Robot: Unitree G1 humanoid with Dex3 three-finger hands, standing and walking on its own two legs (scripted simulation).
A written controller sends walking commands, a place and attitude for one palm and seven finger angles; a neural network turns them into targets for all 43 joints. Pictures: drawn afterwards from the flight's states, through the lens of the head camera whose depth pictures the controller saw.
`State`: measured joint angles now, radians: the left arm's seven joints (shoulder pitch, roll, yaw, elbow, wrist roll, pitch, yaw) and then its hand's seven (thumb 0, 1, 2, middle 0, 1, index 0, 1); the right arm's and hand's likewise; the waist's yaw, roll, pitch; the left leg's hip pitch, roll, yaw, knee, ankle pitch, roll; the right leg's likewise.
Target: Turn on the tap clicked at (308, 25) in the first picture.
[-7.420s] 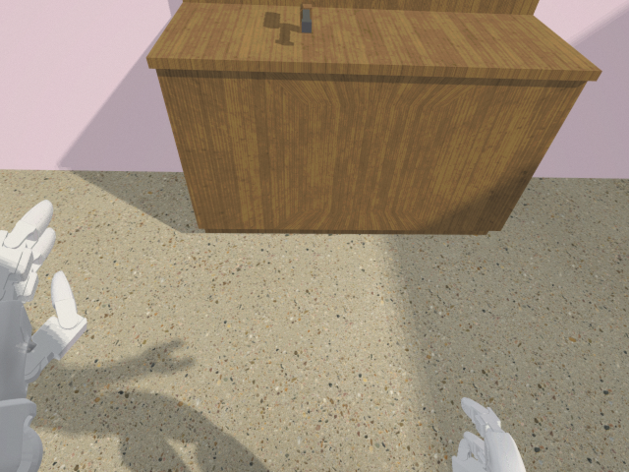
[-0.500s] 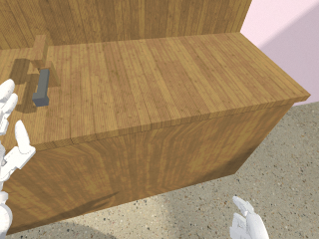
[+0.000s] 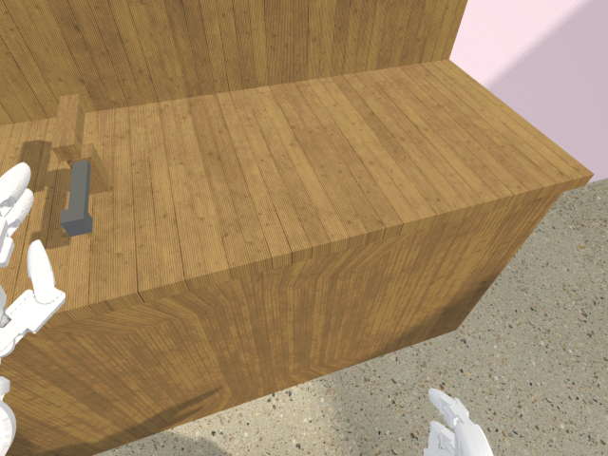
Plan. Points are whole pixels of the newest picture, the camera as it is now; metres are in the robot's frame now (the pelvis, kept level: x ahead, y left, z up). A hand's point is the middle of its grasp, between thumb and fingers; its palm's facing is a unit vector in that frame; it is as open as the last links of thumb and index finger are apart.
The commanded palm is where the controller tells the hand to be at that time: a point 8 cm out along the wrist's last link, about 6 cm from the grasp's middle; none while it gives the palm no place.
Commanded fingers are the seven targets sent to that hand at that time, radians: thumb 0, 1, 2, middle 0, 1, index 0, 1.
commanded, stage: come to a stop and stand still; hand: left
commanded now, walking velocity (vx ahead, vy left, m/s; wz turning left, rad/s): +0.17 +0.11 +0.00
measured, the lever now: (77, 221) +0.38 +0.33 +0.10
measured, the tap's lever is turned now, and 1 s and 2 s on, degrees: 0 0 0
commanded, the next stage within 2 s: look again from close up in 1.52 s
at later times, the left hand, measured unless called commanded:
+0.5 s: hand (14, 253) +0.26 +0.30 +0.19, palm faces +0.43 -0.82 -0.36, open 7.4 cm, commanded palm +0.20 +0.33 +0.18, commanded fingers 0.00 0.90 0.90 -0.20 -0.30 -0.20 -0.30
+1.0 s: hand (35, 250) +0.27 +0.29 +0.17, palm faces +0.29 -0.84 -0.45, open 7.4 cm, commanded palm +0.20 +0.34 +0.18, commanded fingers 0.00 0.90 0.90 -0.20 -0.30 -0.20 -0.30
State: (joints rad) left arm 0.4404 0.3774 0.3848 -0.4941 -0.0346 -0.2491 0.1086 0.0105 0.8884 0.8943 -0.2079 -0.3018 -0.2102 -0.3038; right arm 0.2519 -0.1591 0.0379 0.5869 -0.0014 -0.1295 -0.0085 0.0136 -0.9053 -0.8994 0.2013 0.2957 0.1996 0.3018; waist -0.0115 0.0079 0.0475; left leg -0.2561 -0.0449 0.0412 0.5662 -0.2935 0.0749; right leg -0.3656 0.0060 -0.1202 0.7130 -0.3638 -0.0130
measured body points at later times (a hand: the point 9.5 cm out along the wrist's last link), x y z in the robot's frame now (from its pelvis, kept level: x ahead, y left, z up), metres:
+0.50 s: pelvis +0.05 +0.05 +0.00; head +0.06 +0.06 +0.45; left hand +0.23 +0.34 +0.21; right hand +0.24 -0.16 -0.06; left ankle +0.09 +0.16 -0.73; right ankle +0.04 -0.08 -0.73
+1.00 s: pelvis +0.04 +0.06 +0.00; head +0.07 +0.06 +0.45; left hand +0.25 +0.33 +0.20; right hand +0.21 -0.18 -0.07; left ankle +0.09 +0.16 -0.73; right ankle +0.04 -0.08 -0.73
